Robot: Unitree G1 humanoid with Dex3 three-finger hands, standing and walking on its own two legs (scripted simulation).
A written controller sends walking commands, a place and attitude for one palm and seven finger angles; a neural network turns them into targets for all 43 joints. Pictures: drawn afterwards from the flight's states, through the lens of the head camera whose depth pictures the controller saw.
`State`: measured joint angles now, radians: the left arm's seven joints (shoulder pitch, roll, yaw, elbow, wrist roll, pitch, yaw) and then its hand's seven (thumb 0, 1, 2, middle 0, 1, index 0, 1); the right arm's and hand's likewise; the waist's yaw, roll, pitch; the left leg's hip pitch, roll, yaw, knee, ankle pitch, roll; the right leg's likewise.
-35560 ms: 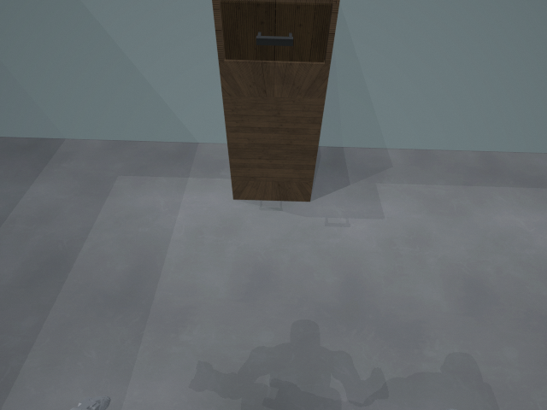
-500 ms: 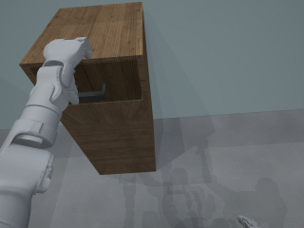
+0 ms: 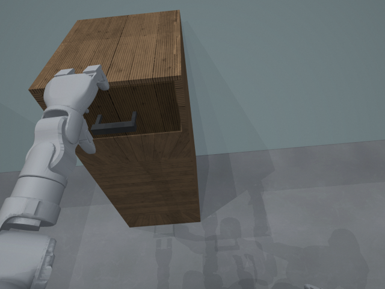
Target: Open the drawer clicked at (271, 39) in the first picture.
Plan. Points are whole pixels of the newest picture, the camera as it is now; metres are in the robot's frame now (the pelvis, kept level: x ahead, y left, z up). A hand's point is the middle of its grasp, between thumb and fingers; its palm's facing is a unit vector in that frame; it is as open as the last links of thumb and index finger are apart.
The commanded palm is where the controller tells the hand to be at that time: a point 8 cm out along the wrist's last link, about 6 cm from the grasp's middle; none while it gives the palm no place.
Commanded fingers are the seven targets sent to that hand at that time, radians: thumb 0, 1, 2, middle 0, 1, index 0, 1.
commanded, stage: draw the hand back to the body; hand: left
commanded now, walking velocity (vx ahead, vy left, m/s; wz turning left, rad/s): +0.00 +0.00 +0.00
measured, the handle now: (115, 122) +0.53 +0.25 +0.04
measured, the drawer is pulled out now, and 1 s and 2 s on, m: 0.00 0.00 0.00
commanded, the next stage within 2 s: step back with the hand held close in 1.30 s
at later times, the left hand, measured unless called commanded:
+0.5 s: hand (62, 149) +0.28 +0.21 +0.22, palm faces +0.31 -0.88 -0.36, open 13.4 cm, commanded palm +0.23 +0.26 +0.23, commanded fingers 0.00 -0.12 0.47 -0.27 -0.95 -0.27 -0.95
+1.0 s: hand (6, 231) +0.16 +0.22 +0.22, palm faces +0.47 -0.80 -0.38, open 9.5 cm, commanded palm +0.10 +0.26 +0.23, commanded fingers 0.00 0.76 0.84 -0.21 -0.39 -0.21 -0.39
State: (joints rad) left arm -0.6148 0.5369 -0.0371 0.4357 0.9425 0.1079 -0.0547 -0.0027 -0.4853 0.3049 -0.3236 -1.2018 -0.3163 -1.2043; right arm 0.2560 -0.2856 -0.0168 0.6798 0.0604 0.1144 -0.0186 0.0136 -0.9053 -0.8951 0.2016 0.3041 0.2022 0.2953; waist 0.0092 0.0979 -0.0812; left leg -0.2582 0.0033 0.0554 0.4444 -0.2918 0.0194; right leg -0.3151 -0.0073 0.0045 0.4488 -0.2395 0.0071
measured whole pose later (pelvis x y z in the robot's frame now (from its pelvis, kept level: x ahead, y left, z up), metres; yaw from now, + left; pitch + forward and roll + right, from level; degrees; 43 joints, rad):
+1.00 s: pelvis -0.02 -0.02 +0.00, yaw +1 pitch -5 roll -1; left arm 0.44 0.34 0.37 -0.55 -0.08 -0.15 0.08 0.00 0.42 0.70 -0.25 -0.61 -0.24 -0.61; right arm 0.19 -0.24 0.00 0.64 0.00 -0.13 -0.07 0.02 -0.90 -0.90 0.20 0.30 0.20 0.30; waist 0.06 0.07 0.01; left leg -0.08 0.04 0.02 0.43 -0.28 -0.01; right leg -0.10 0.03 -0.03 0.39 -0.21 -0.02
